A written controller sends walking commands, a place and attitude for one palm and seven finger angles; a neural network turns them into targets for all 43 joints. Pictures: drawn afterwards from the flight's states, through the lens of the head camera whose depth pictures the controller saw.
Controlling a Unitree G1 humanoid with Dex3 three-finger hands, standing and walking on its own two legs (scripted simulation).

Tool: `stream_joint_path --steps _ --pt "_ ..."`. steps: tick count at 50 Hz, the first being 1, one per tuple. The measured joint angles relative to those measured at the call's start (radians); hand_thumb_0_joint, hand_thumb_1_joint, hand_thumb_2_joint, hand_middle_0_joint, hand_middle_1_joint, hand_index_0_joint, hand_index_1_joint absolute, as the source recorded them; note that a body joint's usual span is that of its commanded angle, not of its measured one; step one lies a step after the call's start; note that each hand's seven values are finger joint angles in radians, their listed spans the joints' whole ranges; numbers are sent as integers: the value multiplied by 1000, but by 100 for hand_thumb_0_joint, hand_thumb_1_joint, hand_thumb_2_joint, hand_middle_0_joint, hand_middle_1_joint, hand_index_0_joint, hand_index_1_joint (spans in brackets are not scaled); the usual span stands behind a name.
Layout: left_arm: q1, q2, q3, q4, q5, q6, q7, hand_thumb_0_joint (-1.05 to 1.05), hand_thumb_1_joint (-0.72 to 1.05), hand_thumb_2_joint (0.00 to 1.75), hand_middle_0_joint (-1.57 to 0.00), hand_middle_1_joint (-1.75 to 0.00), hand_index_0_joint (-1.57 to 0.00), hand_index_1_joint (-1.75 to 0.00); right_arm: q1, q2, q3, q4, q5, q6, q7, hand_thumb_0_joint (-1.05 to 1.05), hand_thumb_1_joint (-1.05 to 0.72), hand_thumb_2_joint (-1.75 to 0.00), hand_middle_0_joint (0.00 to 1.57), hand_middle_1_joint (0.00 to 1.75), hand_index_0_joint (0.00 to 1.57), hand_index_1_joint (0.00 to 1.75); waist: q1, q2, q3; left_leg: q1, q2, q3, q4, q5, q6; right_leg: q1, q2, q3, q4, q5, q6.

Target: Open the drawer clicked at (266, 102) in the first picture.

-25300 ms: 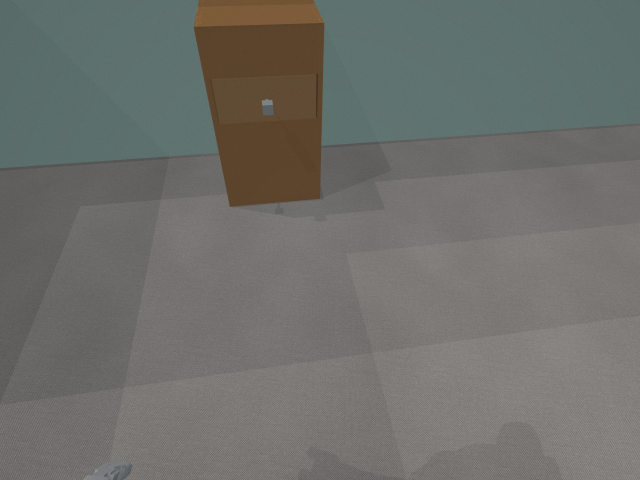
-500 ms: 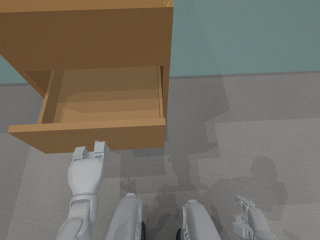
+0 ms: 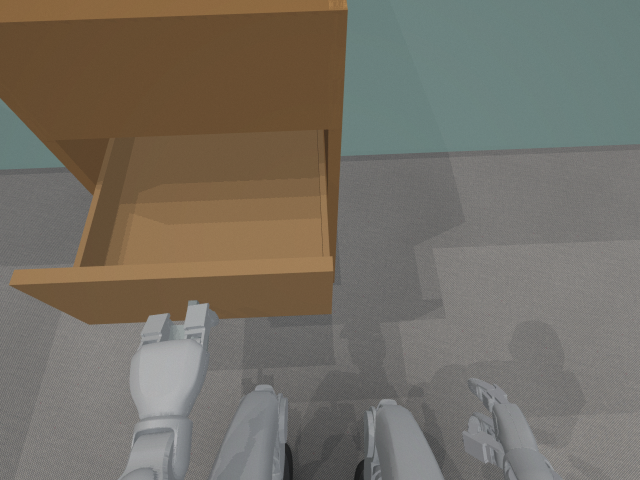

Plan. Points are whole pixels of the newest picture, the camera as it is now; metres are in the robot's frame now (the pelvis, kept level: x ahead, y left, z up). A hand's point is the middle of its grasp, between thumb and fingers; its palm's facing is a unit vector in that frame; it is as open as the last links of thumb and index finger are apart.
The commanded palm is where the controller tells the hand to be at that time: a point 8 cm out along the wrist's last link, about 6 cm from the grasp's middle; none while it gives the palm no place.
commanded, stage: pull the drawer open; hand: left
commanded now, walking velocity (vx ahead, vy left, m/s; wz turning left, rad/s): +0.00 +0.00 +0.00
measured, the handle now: (190, 328) +0.31 +0.20 -0.07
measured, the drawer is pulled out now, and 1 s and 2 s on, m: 0.22 0.26 0.27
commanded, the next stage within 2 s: open the thumb to release the handle in 1.22 s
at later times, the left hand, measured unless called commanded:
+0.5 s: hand (186, 397) +0.22 +0.19 -0.09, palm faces -0.10 -0.11 -0.99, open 7.8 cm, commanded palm +0.18 +0.19 -0.04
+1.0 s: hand (185, 411) +0.21 +0.19 -0.09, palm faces -0.10 -0.12 -0.99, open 7.9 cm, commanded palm +0.16 +0.19 -0.04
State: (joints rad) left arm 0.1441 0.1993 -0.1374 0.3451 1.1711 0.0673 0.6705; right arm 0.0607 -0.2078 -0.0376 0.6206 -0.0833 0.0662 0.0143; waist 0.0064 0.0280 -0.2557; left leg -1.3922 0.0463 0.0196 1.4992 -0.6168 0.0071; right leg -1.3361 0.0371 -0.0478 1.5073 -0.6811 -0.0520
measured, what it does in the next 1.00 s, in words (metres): stands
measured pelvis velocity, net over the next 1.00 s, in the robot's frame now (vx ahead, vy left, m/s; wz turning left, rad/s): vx -0.01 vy -0.01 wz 0.01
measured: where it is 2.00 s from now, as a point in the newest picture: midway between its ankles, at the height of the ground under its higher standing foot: outside the picture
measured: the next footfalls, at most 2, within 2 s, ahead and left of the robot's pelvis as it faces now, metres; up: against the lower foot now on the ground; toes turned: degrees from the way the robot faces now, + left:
none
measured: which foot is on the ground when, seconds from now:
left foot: down 0.00-1.00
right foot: down 0.00-1.00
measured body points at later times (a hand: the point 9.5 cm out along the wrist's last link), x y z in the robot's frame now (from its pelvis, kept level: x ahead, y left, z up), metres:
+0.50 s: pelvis +0.00 +0.00 -0.01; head +0.12 -0.02 +0.42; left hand +0.22 +0.19 -0.03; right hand +0.21 -0.23 -0.14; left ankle +0.04 +0.12 -0.57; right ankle +0.01 -0.09 -0.57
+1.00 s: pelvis -0.01 -0.01 -0.01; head +0.12 -0.02 +0.42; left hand +0.21 +0.19 -0.03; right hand +0.21 -0.22 -0.14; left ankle +0.04 +0.12 -0.57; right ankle +0.01 -0.09 -0.57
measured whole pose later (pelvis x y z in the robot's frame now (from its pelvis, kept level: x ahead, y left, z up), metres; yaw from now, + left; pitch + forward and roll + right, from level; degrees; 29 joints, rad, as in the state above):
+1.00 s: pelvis -0.01 -0.01 -0.01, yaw +0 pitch +29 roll +0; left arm 0.30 0.21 -0.12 0.22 1.17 -0.01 0.66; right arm 0.04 -0.21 -0.02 0.58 -0.09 0.05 0.01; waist 0.04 0.03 -0.27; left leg -1.43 0.04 0.02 1.55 -0.63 0.00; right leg -1.38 0.04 -0.05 1.58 -0.70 -0.06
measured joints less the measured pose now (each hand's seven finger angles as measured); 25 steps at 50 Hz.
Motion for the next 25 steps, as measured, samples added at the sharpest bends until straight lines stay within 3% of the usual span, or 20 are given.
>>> stream_joint_path --steps 25 --pt "93 2 5 -73 0 -40 -8 8 55 66 -40 -135 -19 -128 -12 -1 11 -22 -3 -9 -5 1 -91 -90 20 30 20 30 17 2 -5 -19 -1 0 30 -6 -7 -24 -1 1 40 -12 -8"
